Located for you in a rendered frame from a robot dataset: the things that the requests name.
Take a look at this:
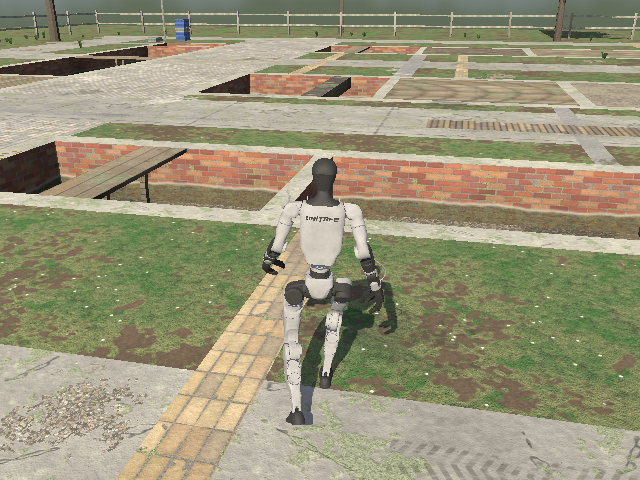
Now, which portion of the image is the right robot hand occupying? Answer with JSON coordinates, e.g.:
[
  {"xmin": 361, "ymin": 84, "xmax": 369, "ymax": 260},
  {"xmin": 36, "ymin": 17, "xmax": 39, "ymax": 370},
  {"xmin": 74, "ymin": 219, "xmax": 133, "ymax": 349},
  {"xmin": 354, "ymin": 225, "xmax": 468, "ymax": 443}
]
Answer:
[{"xmin": 361, "ymin": 287, "xmax": 384, "ymax": 314}]

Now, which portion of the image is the robot left upper arm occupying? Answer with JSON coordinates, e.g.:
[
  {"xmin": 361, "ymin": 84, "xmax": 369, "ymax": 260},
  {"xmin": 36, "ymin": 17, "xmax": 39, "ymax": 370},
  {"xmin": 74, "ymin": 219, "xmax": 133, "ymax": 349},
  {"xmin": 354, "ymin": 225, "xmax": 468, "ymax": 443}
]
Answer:
[{"xmin": 271, "ymin": 201, "xmax": 302, "ymax": 254}]

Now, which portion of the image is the humanoid robot head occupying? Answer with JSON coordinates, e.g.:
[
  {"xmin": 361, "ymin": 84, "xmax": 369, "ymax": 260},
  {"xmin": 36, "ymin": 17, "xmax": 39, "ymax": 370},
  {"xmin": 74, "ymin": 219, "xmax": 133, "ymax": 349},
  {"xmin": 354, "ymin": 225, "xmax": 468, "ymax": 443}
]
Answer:
[{"xmin": 306, "ymin": 158, "xmax": 340, "ymax": 207}]

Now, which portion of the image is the right robot forearm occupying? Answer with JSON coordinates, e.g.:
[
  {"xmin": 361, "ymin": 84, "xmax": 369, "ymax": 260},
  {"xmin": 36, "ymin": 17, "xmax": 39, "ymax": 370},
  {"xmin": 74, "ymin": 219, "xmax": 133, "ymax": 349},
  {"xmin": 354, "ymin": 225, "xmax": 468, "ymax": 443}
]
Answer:
[{"xmin": 360, "ymin": 244, "xmax": 381, "ymax": 291}]

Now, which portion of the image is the left robot forearm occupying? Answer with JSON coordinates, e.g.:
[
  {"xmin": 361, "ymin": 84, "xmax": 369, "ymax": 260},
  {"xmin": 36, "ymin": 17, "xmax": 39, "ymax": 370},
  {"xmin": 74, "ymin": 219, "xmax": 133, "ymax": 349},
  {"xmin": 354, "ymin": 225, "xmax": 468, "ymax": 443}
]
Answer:
[{"xmin": 263, "ymin": 237, "xmax": 280, "ymax": 265}]

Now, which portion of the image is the robot right upper arm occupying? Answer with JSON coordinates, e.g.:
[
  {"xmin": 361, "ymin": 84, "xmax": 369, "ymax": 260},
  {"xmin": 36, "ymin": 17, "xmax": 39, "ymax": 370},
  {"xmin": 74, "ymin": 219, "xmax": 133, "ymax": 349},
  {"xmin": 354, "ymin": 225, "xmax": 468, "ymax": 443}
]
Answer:
[{"xmin": 344, "ymin": 202, "xmax": 371, "ymax": 260}]

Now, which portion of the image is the left robot hand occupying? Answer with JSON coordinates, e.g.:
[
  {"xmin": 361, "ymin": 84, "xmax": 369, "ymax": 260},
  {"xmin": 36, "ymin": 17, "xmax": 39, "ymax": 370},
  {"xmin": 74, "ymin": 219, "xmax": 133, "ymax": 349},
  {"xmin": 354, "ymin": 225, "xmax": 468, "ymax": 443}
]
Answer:
[{"xmin": 262, "ymin": 259, "xmax": 285, "ymax": 275}]

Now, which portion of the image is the right robot thigh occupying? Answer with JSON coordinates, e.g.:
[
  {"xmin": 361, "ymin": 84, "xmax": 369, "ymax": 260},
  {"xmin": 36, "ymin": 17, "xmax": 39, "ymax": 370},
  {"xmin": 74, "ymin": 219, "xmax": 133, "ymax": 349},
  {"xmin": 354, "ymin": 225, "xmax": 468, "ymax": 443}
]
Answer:
[{"xmin": 325, "ymin": 278, "xmax": 352, "ymax": 331}]

